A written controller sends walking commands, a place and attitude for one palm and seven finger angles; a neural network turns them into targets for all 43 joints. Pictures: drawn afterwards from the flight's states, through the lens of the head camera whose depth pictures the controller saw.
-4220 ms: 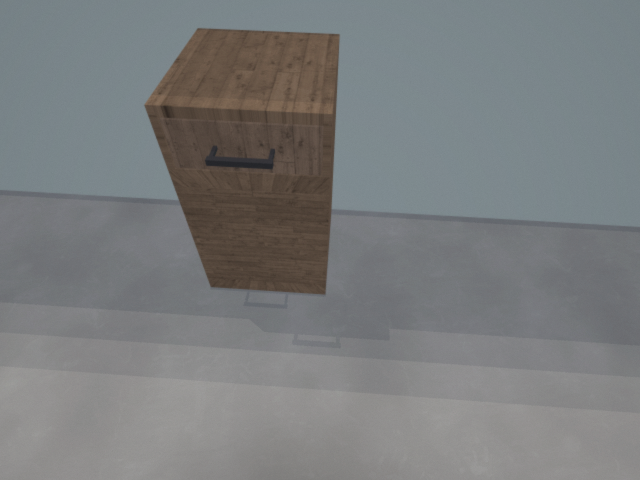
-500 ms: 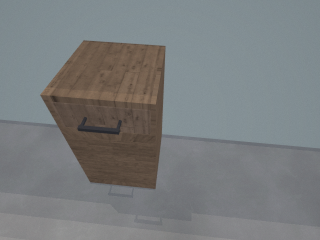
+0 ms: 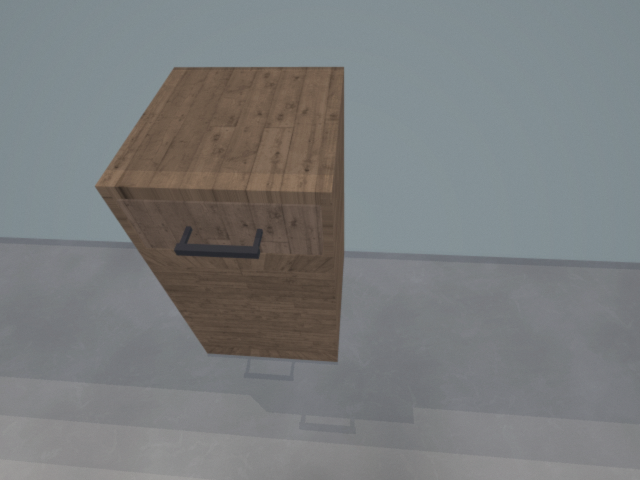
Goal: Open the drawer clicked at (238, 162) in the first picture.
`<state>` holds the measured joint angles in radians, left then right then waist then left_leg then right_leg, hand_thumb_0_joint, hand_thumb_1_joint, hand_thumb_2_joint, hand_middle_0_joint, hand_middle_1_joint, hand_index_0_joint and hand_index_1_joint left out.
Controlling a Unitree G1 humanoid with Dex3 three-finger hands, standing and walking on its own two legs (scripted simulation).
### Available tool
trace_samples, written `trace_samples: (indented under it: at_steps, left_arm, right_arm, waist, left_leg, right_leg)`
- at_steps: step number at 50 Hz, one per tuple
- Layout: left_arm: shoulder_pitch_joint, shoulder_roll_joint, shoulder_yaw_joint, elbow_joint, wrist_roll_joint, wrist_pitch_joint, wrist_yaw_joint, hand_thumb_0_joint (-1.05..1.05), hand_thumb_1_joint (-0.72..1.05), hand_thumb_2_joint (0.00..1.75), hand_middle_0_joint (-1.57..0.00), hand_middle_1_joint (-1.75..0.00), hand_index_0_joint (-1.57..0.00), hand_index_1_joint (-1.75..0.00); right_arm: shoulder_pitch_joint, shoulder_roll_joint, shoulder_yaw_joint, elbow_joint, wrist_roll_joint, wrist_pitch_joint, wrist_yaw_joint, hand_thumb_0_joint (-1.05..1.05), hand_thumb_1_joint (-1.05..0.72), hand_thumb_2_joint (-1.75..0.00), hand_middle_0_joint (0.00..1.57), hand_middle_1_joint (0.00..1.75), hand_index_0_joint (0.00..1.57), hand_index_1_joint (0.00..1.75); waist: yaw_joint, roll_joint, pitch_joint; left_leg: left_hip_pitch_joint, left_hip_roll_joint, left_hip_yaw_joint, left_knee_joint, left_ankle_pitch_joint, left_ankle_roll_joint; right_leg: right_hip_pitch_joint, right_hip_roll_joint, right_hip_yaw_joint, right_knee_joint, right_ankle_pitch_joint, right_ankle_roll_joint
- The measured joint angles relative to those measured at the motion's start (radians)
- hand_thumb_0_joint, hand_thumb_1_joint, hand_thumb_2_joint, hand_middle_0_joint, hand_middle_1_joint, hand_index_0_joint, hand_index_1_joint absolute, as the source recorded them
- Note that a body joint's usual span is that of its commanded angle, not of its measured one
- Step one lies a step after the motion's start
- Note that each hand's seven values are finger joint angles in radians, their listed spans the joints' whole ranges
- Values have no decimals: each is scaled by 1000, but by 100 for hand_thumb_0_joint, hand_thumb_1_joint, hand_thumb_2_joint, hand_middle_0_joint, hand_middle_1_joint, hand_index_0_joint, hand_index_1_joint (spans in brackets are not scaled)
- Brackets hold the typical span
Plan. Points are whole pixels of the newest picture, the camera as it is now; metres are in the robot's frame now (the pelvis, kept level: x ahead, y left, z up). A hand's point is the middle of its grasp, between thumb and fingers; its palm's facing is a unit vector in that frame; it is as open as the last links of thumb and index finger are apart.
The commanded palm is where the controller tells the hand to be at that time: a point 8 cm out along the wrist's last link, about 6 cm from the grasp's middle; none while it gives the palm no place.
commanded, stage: shuffle to correct the standing spot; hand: left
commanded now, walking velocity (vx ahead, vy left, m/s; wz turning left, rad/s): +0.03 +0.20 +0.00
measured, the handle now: (220, 242) +0.53 +0.25 -0.11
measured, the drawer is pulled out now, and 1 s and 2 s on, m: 0.00 0.00 0.00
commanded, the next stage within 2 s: come to a stop and stand still in 0.06 s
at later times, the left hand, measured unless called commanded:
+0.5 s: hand out of the picture +0.00 +0.26 -0.17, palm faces +0.07 -0.97 -0.21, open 7.4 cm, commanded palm none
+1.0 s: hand out of the picture +0.02 +0.22 -0.16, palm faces +0.06 -0.98 -0.21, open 7.3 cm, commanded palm none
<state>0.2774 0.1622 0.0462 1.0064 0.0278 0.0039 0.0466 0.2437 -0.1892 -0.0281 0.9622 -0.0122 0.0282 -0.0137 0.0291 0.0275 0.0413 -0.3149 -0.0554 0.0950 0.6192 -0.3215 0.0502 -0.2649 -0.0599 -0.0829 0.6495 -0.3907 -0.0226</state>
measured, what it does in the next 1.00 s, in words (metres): steps on the spot: left foot, then right foot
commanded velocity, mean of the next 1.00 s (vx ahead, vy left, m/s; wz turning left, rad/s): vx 0.00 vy -0.04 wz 0.00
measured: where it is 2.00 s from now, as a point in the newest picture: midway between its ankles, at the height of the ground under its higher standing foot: outside the picture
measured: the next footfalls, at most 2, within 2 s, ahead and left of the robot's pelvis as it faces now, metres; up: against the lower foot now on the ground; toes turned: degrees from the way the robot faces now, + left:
left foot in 0.30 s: +0.06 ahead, +0.21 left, +0.00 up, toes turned +5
right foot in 0.58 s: +0.03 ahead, -0.01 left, +0.00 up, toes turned -1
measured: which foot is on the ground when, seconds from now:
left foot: up 0.00-0.28, down 0.30-0.60, up 0.62-0.86, down 0.88-1.00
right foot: down 0.00-0.30, up 0.32-0.56, down 0.58-1.00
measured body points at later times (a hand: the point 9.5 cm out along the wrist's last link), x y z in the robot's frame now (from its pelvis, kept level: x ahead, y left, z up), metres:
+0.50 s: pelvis +0.00 +0.07 +0.01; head +0.02 +0.07 +0.46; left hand +0.00 +0.31 -0.15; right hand +0.05 -0.16 -0.14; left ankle +0.02 +0.21 -0.72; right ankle -0.02 -0.02 -0.70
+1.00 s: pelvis +0.00 +0.04 +0.01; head +0.00 +0.04 +0.46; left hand +0.01 +0.27 -0.14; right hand +0.02 -0.18 -0.15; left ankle -0.02 +0.15 -0.72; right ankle -0.01 -0.01 -0.72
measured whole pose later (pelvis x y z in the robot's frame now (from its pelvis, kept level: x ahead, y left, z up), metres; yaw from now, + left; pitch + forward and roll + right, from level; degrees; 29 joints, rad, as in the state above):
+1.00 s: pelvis +0.00 +0.04 +0.01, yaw +2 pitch -1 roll +0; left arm 0.29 0.16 0.00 1.04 0.01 -0.01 0.04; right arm 0.30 -0.16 0.01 1.06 -0.02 0.00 -0.03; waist 0.00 0.01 0.00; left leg -0.19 0.02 0.06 0.51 -0.31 0.01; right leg -0.18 0.07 -0.10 0.47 -0.28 -0.10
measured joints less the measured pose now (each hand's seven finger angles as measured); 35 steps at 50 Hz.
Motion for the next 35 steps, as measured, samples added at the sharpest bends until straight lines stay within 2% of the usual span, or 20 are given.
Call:
trace_samples:
  at_steps: [3, 6, 9, 12, 14, 15, 16, 18, 20, 22, 25, 28, 29, 31, 33, 35]
  left_arm:
    - [5, -16, -6, -11, 2, -19, 3, 0, 90, 90, -20, -30, -20, -30]
    - [16, -21, -7, -16, 7, -20, 4, 0, 90, 90, -20, -30, -20, -30]
    - [27, -11, -3, -15, 11, -10, -4, 0, 90, 90, -20, -30, -20, -30]
    - [33, 7, 3, -12, 15, 2, -15, 0, 90, 90, -21, -30, -20, -30]
    - [44, 18, 6, -9, 13, 11, -20, 0, 90, 90, -21, -30, -20, -30]
    - [56, 18, 5, -12, 10, 16, -21, 0, 90, 90, -21, -30, -20, -30]
    - [55, 28, 7, -6, 6, 22, -21, 0, 90, 90, -21, -30, -20, -30]
    - [41, 54, 15, 6, 0, 31, -15, 0, 90, 90, -21, -30, -20, -30]
    - [31, 63, 16, 22, -3, 31, -15, 0, 90, 90, -20, -30, -20, -30]
    - [24, 59, 13, 29, -5, 30, -24, 0, 91, 90, -20, -30, -20, -30]
    - [18, 38, 6, 26, -5, 34, -38, 0, 91, 90, -20, -30, -20, -30]
    - [14, 12, 0, 19, -6, 29, -45, 0, 91, 90, -20, -30, -20, -30]
    - [12, 2, -2, 20, -5, 24, -45, 0, 91, 90, -20, -30, -20, -30]
    - [11, -18, -9, 30, -1, 15, -37, 1, 91, 90, -20, -30, -20, -30]
    - [22, -27, -16, 34, 2, 4, -23, 1, 92, 90, -20, -30, -20, -30]
    - [39, -39, -31, 24, 1, -12, -6, 1, 92, 90, -20, -30, -20, -30]
  right_arm:
    - [-7, -10, -10, 14, -6, 23, 6, 1, -92, -90, 20, 30, 20, 30]
    - [-23, -14, -16, 13, -6, 35, 20, 1, -92, -90, 20, 30, 20, 30]
    - [-40, -11, -18, 0, 0, 37, 30, 1, -92, -90, 20, 30, 20, 30]
    - [-50, -9, -19, -14, 6, 25, 33, 1, -92, -90, 20, 30, 20, 30]
    - [-48, -13, -14, -21, 5, 4, 31, 1, -91, -90, 20, 30, 20, 30]
    - [-37, -25, -12, -30, 3, -10, 30, 1, -91, -90, 20, 30, 20, 30]
    - [-37, -20, -13, -23, -1, -22, 23, 1, -91, -90, 20, 30, 20, 30]
    - [-33, 10, -2, -8, -9, -31, 11, 1, -91, -90, 20, 30, 20, 30]
    - [-20, 33, 11, 13, -14, -33, 0, 0, -91, -90, 20, 30, 20, 30]
    - [-8, 49, 18, 33, -17, -29, -9, 0, -92, -90, 20, 30, 20, 30]
    - [2, 46, 13, 52, -19, -22, -17, 1, -93, -90, 20, 30, 20, 30]
    - [15, 35, 8, 65, -17, -16, -18, 1, -93, -90, 20, 30, 20, 30]
    - [20, 30, 6, 71, -14, -14, -18, 1, -93, -90, 20, 30, 20, 30]
    - [30, 20, 3, 92, -7, -7, -19, 1, -92, -90, 20, 30, 20, 30]
    - [42, 19, 4, 109, -6, 3, -16, 1, -92, -90, 20, 30, 20, 30]
    - [43, 11, 1, 100, -6, 9, -5, 1, -92, -90, 20, 30, 20, 30]
  waist:
    - [3, 7, -4]
    - [7, -11, 1]
    - [10, -44, 5]
    - [13, -74, 10]
    - [13, -77, 9]
    - [12, -52, -3]
    - [3, -59, -4]
    - [-3, -96, 5]
    - [-6, -104, 0]
    - [-12, -99, -6]
    - [-23, -80, -11]
    - [-32, -61, -12]
    - [-32, -51, -11]
    - [-40, -15, -8]
    - [-37, -3, -17]
    - [-38, 12, -16]
  left_leg:
    - [-87, -4, -32, 247, -115, -38]
    - [-153, 22, -52, 396, -94, -63]
    - [-152, 60, -52, 322, -59, -79]
    - [-98, 77, -44, 154, -21, -80]
    - [-26, 88, -30, 4, 53, -77]
    - [9, 109, -44, -61, 97, -74]
    - [0, 107, -47, -46, 76, -87]
    - [-9, 91, -39, -5, 39, -85]
    - [7, 88, -38, -23, 41, -78]
    - [26, 88, -37, -61, 62, -75]
    - [42, 89, -28, -103, 87, -73]
    - [37, 92, -19, -106, 91, -82]
    - [31, 96, -19, -92, 85, -86]
    - [29, 115, -38, -65, 50, -75]
    - [6, 116, -57, 23, -25, -66]
    - [-34, 115, -66, 168, -34, -56]
  right_leg:
    - [23, -20, -17, -25, 3, 7]
    - [48, -43, -17, -72, 31, 19]
    - [57, -73, -8, -97, 48, 38]
    - [53, -101, 1, -89, 45, 63]
    - [40, -106, 7, -51, 25, 79]
    - [22, -88, 4, -12, 3, 73]
    - [-2, -84, 19, 44, -54, 65]
    - [-42, -56, 69, 150, -133, 39]
    - [-66, -18, 73, 215, -136, 24]
    - [-73, 8, 58, 220, -111, 18]
    - [-66, 37, 37, 160, -85, 14]
    - [-20, 55, 24, 13, -8, 10]
    - [-2, 61, 22, -40, 47, -7]
    - [22, 85, 5, -66, 69, -48]
    - [43, 99, -5, -106, 74, -67]
    - [54, 116, -2, -146, 96, -73]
